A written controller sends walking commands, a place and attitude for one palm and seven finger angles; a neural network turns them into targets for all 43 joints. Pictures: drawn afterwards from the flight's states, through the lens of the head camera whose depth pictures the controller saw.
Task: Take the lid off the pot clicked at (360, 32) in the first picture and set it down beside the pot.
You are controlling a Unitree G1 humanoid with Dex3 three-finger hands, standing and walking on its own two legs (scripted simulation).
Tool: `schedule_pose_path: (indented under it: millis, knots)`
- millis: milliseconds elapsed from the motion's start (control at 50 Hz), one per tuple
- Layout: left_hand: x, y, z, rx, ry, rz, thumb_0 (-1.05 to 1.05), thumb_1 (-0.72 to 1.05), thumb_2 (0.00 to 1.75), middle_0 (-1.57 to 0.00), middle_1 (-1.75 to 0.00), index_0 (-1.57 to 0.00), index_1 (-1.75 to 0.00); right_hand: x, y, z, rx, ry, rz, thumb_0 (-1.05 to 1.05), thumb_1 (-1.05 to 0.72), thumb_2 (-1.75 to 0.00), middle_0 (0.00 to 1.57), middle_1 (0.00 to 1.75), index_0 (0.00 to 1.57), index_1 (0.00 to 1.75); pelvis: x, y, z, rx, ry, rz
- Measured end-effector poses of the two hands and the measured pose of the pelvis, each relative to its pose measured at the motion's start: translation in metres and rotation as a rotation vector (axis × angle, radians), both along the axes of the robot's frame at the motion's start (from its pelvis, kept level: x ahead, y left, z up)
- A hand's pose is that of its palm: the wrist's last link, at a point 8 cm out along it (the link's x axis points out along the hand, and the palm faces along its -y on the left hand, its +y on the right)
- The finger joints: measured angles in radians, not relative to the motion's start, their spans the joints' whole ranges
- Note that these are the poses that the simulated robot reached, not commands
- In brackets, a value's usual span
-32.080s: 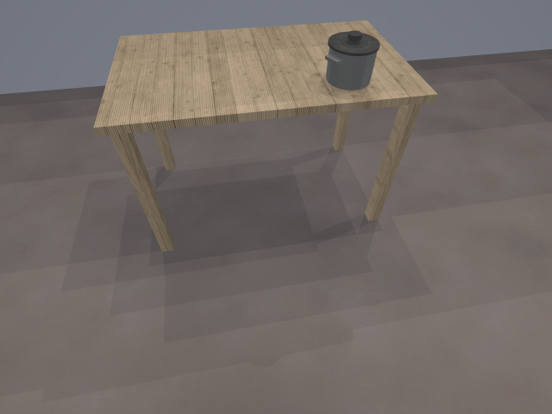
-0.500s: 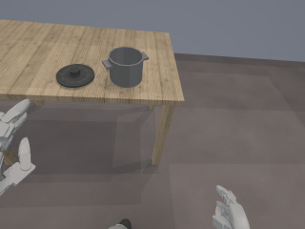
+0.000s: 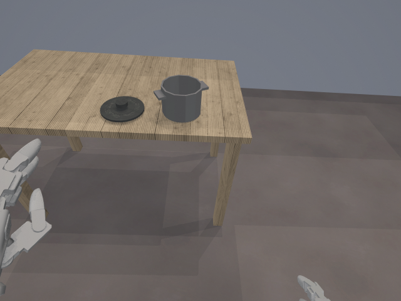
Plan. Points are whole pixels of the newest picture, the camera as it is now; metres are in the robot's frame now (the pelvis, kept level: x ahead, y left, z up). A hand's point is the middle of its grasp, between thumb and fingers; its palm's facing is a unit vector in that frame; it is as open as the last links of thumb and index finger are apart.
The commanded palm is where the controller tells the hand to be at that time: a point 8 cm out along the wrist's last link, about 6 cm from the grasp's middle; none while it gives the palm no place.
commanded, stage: stop stepping back and stand still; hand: left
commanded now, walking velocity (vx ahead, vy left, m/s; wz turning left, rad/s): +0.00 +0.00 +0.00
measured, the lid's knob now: (121, 103) +0.78 +0.34 -0.05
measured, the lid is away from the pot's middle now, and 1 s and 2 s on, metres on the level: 0.23 0.23 0.23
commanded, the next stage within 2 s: let the arm hang, fingers relaxed in 0.60 s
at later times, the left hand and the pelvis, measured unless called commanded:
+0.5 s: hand out of the picture +0.06 +0.19 -0.18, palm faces +0.10 -0.98 -0.17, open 7.0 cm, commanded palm none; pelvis +0.03 +0.01 +0.00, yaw +4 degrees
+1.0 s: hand out of the picture +0.03 +0.16 -0.17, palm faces +0.08 -0.98 -0.19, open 7.3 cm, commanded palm none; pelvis +0.03 +0.00 +0.01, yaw +3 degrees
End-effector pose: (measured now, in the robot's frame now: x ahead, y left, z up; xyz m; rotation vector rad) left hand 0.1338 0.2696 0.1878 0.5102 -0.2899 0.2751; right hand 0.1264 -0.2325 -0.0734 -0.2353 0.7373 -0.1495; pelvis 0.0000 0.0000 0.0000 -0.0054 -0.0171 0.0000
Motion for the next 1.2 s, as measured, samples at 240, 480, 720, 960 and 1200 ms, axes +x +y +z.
schedule_pose_path:
  millis: [240,480,720,960,1200]
  knots:
    - [0.051,0.024,-0.085,-0.092,0.318,0.115,0.0,0.9,0.9,-0.2,-0.3,-0.2,-0.3,0.042,0.012,-0.022,0.072,0.022,0.078,0.01,-0.91,-0.9,0.2,0.3,0.2,0.3,0.012,0.004,-0.005,-0.001,0.025,0.052]
    - [-0.074,-0.033,-0.34,-0.58,1.445,0.275,-0.02,0.98,0.89,-0.21,-0.3,-0.21,-0.3,-0.04,-0.001,-0.047,-0.01,0.449,-0.029,0.01,-0.91,-0.9,0.2,0.3,0.2,0.29,0.025,0.007,-0.006,0.009,0.016,0.07]
    - [-0.164,-0.026,-0.319,-0.531,1.7,0.435,0.0,0.94,0.9,-0.2,-0.3,-0.2,-0.3,-0.101,0.005,-0.061,0.064,0.692,-0.093,0.01,-0.91,-0.9,0.2,0.3,0.2,0.29,0.03,0.002,0.007,-0.007,0.012,0.068]
    - [-0.121,-0.057,-0.322,-0.566,1.6,0.353,0.0,0.91,0.9,-0.2,-0.3,-0.2,-0.3,-0.095,0.021,-0.07,0.124,0.672,-0.09,0.02,-0.93,-0.9,0.2,0.3,0.2,0.29,0.032,0.0,0.008,0.003,0.003,0.062]
    - [-0.109,-0.056,-0.325,-0.562,1.585,0.345,0.01,0.93,0.9,-0.2,-0.3,-0.2,-0.3,-0.095,0.017,-0.066,0.118,0.666,-0.117,0.01,-0.92,-0.9,0.2,0.3,0.2,0.29,0.036,-0.003,0.009,0.0,0.001,0.057]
